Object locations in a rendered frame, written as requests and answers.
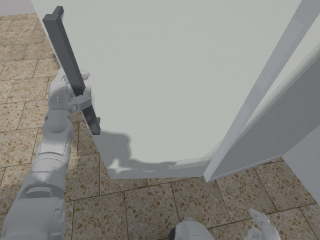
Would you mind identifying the right robot thigh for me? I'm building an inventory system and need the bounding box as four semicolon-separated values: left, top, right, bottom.
175;220;215;240

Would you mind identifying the handle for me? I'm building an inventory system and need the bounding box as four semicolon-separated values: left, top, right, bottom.
42;6;101;135

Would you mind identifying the robot left upper arm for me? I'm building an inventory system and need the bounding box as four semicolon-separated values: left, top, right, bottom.
0;197;67;240

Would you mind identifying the robot right hand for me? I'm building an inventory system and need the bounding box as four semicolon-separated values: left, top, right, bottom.
244;208;281;240

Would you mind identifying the left robot forearm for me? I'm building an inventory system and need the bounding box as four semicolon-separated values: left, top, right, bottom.
2;109;74;237

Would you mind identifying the robot left hand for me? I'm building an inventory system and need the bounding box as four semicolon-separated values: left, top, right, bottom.
48;66;92;114

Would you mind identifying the fridge door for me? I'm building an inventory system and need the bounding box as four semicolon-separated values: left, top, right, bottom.
31;0;302;179

